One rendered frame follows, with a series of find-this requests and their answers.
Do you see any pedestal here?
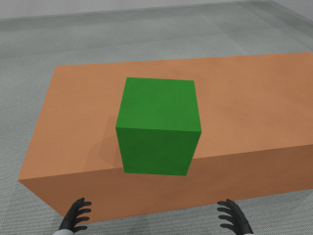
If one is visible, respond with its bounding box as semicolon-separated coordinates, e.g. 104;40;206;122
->
18;52;313;225

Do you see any carton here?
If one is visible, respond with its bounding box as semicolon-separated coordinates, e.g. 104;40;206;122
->
115;77;201;176

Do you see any robot left hand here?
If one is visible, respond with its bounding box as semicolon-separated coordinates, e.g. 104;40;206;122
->
59;198;92;233

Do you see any robot right hand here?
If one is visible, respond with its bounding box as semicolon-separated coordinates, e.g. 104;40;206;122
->
217;199;254;235

